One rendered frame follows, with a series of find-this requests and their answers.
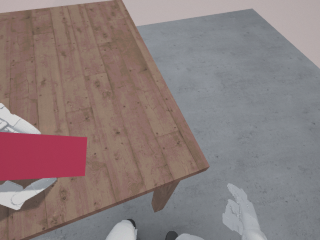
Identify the left robot hand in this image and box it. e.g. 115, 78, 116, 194
0, 103, 57, 210

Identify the right robot hand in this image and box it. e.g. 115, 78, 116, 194
222, 183, 261, 236

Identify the sponge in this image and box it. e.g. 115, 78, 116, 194
0, 132, 88, 181

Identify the robot left thigh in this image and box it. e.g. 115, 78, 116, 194
105, 222, 137, 240

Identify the table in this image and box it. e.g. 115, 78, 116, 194
0, 0, 210, 240

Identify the right robot forearm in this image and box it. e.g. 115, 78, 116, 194
241, 228, 267, 240

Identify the left robot foot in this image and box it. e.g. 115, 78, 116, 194
127, 219, 136, 229

